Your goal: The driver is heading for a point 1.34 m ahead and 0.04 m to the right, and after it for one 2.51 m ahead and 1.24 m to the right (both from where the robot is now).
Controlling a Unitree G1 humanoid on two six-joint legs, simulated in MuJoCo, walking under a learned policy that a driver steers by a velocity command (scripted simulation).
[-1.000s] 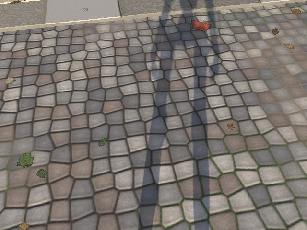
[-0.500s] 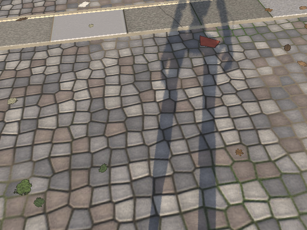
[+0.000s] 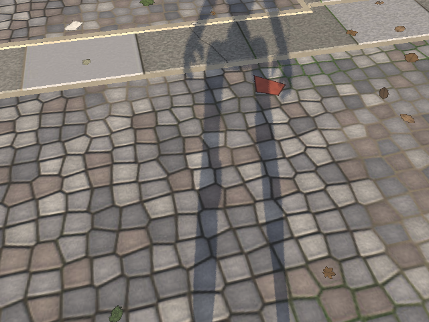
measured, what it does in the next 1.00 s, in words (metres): walks ahead: right foot, then left foot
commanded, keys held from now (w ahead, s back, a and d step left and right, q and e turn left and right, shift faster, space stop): w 1.00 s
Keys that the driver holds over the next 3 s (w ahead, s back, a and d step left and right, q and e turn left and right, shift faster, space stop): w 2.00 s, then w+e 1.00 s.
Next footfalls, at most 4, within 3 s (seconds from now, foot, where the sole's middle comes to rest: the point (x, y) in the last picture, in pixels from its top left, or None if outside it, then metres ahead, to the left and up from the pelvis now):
0.30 right None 0.33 -0.17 -0.78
0.86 left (193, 283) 0.65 0.07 -0.78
1.44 right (254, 202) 0.97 -0.16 -0.78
2.00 left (189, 146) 1.27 0.09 -0.78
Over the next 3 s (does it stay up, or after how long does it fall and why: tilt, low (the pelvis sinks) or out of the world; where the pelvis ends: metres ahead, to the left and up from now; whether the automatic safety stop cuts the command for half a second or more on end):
stays up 1.63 -0.12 0.00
